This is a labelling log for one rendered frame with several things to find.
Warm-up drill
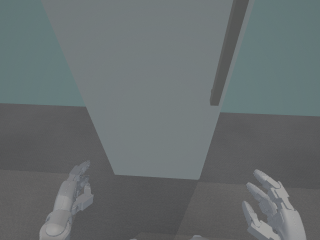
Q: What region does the robot left forearm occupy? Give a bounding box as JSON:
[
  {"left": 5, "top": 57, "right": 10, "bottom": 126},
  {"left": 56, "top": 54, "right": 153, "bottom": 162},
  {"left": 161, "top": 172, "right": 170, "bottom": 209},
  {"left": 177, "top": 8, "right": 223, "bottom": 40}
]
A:
[{"left": 39, "top": 210, "right": 73, "bottom": 240}]

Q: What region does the handle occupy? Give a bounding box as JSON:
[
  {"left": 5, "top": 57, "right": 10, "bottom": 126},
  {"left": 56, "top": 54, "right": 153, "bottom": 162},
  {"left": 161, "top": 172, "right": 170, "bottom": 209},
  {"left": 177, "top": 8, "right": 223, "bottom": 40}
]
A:
[{"left": 209, "top": 0, "right": 249, "bottom": 106}]

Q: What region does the right robot hand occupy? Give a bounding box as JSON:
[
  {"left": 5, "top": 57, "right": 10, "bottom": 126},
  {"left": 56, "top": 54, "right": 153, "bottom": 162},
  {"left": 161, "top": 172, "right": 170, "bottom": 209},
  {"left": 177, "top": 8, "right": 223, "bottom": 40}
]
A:
[{"left": 242, "top": 169, "right": 307, "bottom": 240}]

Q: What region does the left robot hand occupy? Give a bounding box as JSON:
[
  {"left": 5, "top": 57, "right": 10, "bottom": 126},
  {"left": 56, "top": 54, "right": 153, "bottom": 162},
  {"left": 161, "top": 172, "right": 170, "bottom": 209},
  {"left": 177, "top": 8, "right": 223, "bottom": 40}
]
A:
[{"left": 53, "top": 160, "right": 94, "bottom": 215}]

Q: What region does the fridge door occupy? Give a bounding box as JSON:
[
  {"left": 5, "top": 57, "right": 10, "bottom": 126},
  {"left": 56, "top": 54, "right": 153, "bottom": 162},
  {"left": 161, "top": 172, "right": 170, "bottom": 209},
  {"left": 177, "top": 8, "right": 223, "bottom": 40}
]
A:
[{"left": 41, "top": 0, "right": 252, "bottom": 180}]

